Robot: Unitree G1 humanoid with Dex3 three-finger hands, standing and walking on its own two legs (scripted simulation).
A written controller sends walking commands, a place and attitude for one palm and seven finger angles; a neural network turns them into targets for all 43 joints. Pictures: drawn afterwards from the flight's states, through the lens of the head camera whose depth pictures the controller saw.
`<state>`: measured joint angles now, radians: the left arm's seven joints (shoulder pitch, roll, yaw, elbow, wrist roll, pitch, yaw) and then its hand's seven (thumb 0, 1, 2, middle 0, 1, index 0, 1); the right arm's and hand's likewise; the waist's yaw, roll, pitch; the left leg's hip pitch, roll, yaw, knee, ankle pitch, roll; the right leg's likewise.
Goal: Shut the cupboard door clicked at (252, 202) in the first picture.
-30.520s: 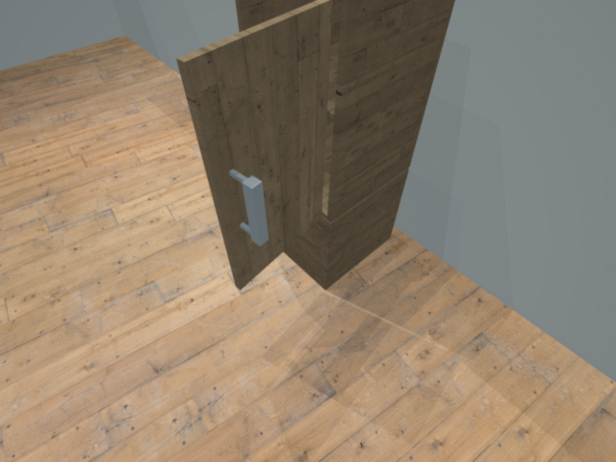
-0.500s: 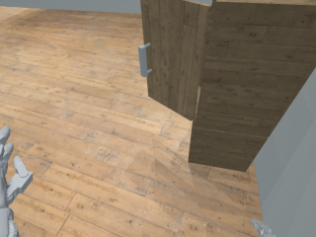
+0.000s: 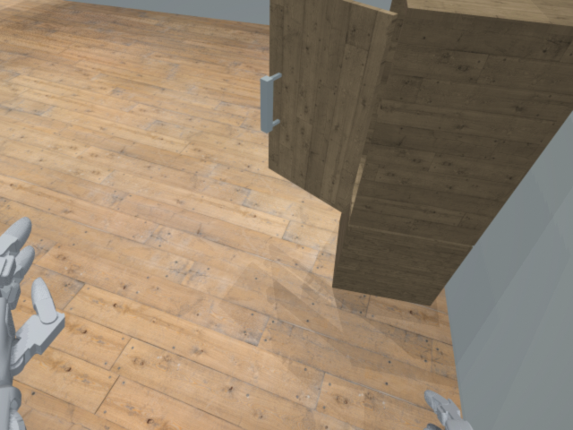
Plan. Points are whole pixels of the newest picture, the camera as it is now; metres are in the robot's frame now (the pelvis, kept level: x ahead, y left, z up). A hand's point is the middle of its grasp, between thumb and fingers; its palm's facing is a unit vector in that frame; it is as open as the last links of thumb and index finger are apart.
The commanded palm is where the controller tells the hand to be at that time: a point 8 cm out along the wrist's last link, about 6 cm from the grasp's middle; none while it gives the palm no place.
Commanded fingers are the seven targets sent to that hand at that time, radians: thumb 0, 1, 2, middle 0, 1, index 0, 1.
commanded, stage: stop stepping back and stand still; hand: left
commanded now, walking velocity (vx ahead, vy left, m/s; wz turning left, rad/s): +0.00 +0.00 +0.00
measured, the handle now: (272, 103) +0.98 +0.11 -0.06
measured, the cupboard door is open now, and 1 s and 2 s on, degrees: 60 60 60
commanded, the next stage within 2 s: let the arm hang, fingers relaxed in 0.26 s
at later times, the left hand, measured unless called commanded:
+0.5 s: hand (114, 402) +0.16 +0.25 -0.05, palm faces +0.10 -0.91 -0.40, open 7.4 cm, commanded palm none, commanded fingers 0.00 0.90 0.90 -0.20 -0.30 -0.20 -0.30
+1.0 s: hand out of the picture +0.00 +0.24 -0.16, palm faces +0.01 -0.95 -0.32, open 7.3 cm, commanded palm none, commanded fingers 0.00 0.90 0.90 -0.20 -0.30 -0.20 -0.30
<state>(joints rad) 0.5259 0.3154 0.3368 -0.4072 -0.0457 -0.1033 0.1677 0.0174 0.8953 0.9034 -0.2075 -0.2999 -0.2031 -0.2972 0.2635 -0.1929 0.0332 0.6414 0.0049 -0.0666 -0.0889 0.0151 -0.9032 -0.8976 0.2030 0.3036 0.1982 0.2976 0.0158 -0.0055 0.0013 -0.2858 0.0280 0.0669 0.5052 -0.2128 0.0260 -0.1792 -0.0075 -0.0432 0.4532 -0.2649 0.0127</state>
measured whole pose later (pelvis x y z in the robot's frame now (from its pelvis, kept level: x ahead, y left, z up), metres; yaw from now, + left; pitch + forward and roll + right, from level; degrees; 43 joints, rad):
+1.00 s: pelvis -0.01 +0.00 +0.00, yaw +0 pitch -1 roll -1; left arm 0.26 0.30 0.02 1.09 0.01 0.02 0.00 0.01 0.92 0.90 -0.20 -0.30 -0.20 -0.30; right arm 0.21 -0.27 -0.01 1.06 -0.02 0.01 -0.01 0.01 -0.91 -0.90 0.20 0.30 0.20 0.30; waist 0.00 0.03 0.04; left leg -0.25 0.02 0.06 0.43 -0.16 0.02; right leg -0.16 -0.02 -0.05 0.41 -0.23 0.00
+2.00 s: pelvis +0.04 -0.02 +0.01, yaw +0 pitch -1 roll +0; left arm 0.15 0.31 0.02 1.12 0.01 -0.01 0.01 0.01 0.91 0.90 -0.20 -0.30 -0.20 -0.30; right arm 0.12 -0.30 0.00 1.11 -0.02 0.00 -0.01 0.01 -0.91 -0.90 0.20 0.30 0.20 0.30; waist 0.00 0.01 0.04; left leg -0.13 0.02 0.06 0.33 -0.17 -0.01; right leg -0.03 0.00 -0.05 0.30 -0.25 -0.02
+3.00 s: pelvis -0.01 -0.01 +0.00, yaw +27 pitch +2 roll -2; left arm 0.12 0.24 0.07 0.87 0.01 0.05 0.01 0.00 0.91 0.90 -0.20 -0.30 -0.19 -0.30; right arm 0.23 -0.23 -0.07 0.95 -0.04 0.06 0.00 0.01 -0.90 -0.90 0.20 0.30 0.20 0.30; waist -0.05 0.03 0.06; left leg -0.39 -0.08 -0.15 0.41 -0.05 0.03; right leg -0.34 0.00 0.01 0.73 -0.42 0.03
